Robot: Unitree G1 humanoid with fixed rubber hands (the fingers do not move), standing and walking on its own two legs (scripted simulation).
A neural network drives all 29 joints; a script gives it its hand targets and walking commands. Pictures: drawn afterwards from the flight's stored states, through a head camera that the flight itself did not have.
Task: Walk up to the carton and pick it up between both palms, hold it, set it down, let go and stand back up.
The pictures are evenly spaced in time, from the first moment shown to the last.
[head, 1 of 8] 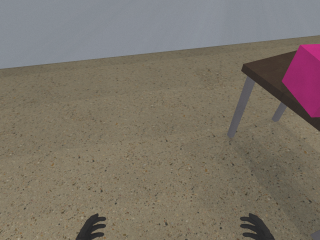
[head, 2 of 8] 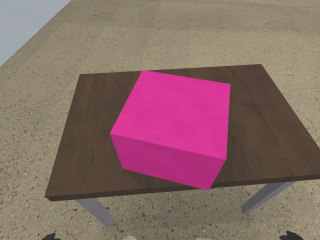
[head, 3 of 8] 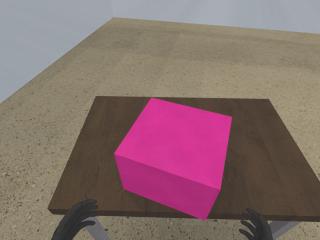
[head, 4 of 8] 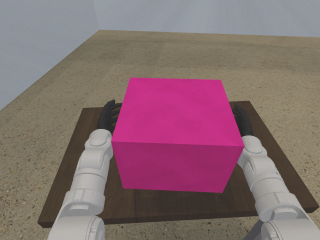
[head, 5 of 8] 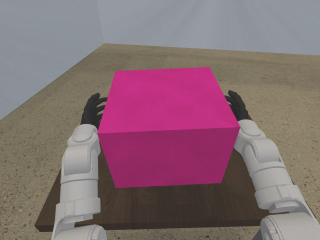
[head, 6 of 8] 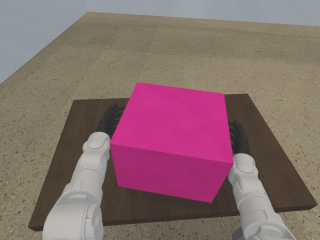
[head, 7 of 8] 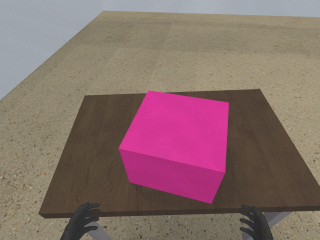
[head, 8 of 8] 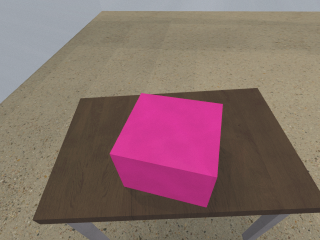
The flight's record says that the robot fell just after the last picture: no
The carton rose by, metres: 0.20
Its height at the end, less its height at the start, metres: +0.00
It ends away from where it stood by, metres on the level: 0.05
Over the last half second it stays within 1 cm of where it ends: yes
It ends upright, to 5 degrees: yes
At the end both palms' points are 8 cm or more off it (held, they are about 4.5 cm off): yes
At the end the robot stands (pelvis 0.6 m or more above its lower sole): yes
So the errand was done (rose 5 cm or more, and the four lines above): yes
